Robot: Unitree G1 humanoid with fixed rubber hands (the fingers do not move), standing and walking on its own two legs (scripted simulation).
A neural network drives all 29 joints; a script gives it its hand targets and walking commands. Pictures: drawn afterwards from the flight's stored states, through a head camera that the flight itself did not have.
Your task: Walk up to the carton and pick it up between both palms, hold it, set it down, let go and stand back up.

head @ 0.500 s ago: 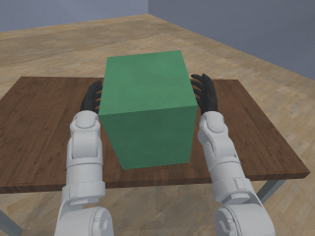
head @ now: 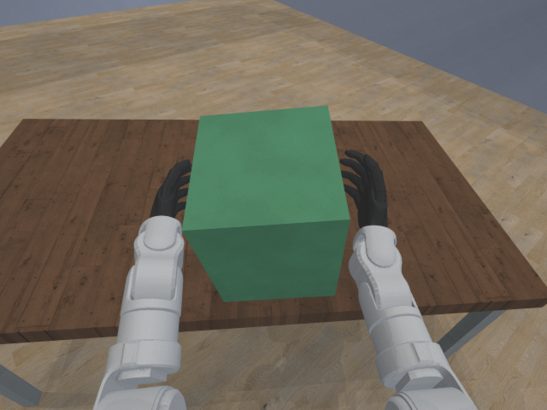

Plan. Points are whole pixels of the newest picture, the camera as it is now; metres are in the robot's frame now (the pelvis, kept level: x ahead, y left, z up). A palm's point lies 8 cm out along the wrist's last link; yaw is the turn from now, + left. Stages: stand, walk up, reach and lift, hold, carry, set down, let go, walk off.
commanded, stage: set down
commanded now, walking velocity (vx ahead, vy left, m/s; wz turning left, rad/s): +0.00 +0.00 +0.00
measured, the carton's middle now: (271, 211) +0.41 -0.01 +0.07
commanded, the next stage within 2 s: none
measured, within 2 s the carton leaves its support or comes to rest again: neither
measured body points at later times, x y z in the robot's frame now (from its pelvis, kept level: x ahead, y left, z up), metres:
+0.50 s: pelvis -0.02 +0.01 +0.00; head -0.03 +0.04 +0.45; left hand +0.40 +0.15 +0.11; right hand +0.36 -0.14 +0.13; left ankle +0.00 +0.11 -0.75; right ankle -0.02 -0.12 -0.75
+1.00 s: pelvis +0.01 +0.00 +0.00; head +0.03 +0.02 +0.45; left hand +0.42 +0.16 +0.06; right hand +0.39 -0.13 +0.07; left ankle +0.00 +0.11 -0.75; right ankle -0.02 -0.12 -0.75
